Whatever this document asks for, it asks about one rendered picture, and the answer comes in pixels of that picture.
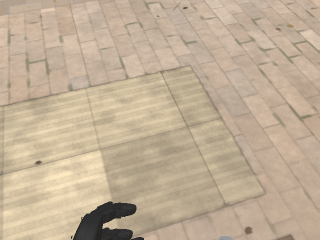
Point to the left robot hand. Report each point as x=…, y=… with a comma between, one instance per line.
x=91, y=226

